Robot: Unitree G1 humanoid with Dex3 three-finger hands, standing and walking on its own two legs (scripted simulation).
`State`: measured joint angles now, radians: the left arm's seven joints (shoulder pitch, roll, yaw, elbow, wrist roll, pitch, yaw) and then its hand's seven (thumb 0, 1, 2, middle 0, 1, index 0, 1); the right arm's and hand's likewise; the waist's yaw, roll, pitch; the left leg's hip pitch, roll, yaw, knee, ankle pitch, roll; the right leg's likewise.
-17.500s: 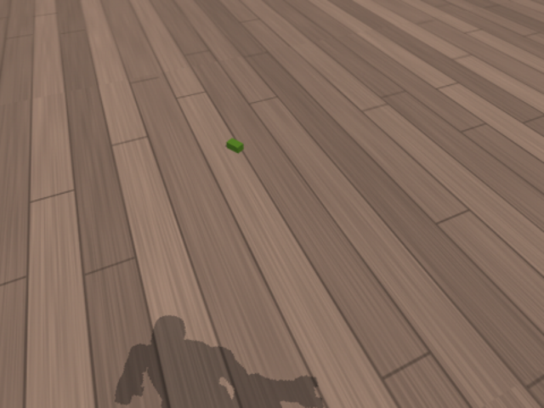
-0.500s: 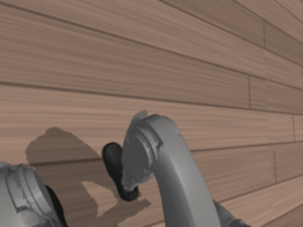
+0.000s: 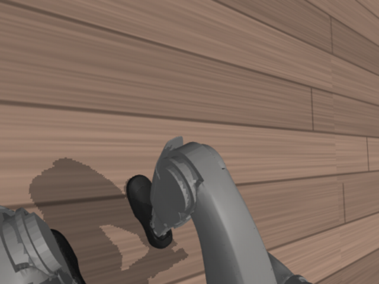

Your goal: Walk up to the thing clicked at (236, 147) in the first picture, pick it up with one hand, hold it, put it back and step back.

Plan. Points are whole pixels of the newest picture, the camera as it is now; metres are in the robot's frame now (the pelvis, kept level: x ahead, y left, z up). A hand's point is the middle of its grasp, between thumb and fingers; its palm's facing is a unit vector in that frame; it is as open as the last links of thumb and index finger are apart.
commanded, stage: close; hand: left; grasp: from above
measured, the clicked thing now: out of the picture +0.47 +0.37 -0.29
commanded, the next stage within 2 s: settle in 0.84 s
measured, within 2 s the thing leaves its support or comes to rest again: leaves its support in 1.16 s
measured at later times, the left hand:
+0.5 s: hand out of the picture +0.46 +0.36 -0.26, palm faces -0.42 -0.19 -0.89, open 8.3 cm
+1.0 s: hand out of the picture +0.46 +0.37 -0.26, palm faces -0.43 -0.18 -0.88, open 7.7 cm
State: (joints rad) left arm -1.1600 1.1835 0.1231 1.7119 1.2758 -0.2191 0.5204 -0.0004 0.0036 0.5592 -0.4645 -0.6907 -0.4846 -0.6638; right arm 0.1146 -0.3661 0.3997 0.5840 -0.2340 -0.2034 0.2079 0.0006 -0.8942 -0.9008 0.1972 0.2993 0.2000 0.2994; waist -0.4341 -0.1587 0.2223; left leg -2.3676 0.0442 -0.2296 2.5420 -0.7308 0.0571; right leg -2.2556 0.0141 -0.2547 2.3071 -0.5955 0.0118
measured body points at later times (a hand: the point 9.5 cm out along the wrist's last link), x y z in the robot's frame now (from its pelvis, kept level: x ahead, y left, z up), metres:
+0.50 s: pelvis +0.00 +0.00 +0.00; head +0.29 +0.15 +0.30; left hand +0.48 +0.37 -0.21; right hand +0.05 -0.24 -0.05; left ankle +0.06 +0.11 -0.28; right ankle +0.13 -0.10 -0.28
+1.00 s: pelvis +0.00 +0.00 +0.00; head +0.30 +0.14 +0.30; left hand +0.48 +0.37 -0.21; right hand +0.05 -0.24 -0.05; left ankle +0.06 +0.11 -0.28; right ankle +0.13 -0.10 -0.28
